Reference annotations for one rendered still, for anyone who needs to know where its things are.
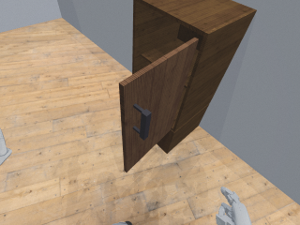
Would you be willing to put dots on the handle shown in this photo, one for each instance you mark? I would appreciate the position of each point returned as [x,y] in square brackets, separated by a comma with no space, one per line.
[145,122]

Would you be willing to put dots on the left robot hand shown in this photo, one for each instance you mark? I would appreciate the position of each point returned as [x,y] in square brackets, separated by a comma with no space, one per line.
[4,151]

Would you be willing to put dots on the right robot hand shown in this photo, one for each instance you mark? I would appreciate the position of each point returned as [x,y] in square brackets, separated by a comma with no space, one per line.
[235,215]

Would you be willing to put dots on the cupboard door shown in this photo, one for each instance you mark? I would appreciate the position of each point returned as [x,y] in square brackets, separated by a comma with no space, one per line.
[158,88]

